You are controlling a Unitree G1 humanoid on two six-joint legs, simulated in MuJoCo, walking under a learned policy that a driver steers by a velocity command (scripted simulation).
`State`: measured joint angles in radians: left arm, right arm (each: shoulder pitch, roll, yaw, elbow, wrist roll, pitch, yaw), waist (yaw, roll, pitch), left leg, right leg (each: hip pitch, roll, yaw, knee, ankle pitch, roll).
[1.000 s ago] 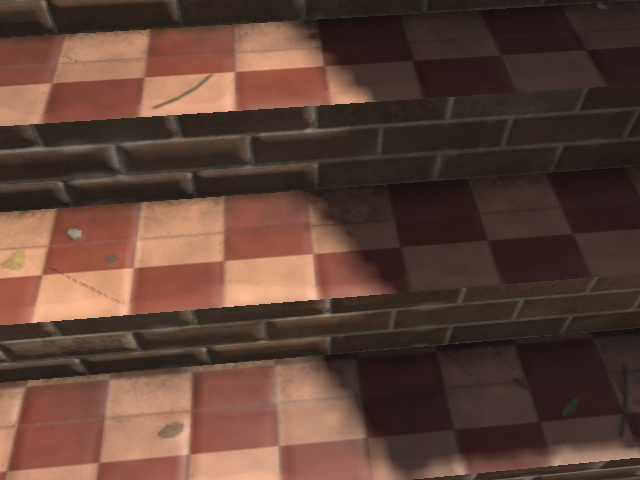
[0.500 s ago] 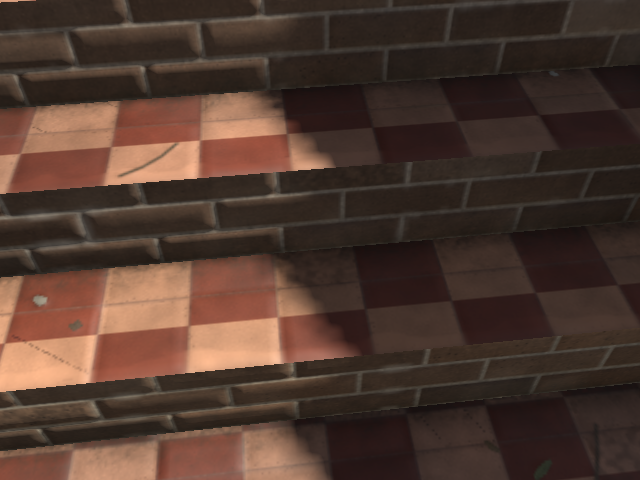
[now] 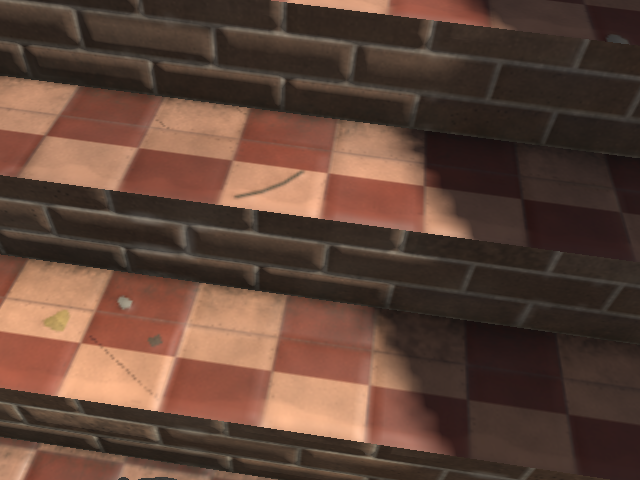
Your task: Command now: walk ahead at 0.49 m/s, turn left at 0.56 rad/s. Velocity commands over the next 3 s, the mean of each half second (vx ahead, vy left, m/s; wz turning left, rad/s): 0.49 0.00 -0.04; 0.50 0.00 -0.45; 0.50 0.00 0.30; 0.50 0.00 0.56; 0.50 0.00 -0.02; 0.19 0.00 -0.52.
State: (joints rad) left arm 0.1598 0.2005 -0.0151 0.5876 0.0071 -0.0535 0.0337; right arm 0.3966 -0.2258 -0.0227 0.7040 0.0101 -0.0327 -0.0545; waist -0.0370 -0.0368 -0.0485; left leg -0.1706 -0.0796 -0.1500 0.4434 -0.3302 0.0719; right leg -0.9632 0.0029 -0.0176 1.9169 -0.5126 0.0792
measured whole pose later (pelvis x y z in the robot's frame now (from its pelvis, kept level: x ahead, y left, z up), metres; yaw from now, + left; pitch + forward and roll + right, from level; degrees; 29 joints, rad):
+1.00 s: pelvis +0.51 -0.12 +0.38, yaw -19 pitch +8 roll +4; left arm 0.04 0.25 0.02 0.83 0.02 -0.03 -0.09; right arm 0.43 -0.15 0.01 1.13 -0.09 -0.04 0.06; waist -0.03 -0.05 -0.18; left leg -0.36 0.00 0.18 0.57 -0.34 0.03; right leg -1.31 0.00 0.16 2.15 -0.16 -0.27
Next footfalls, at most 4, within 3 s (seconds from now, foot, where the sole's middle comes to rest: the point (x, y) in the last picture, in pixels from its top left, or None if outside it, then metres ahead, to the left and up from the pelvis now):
0.20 right None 0.27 -0.15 -0.58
0.74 left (316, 358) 0.56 0.00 -0.38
1.18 right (544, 200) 0.72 -0.36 -0.18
1.68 left None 1.00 -0.15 0.02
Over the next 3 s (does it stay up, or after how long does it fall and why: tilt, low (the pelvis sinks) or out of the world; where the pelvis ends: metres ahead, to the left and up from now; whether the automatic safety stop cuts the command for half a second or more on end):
stays up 1.39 -0.18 1.18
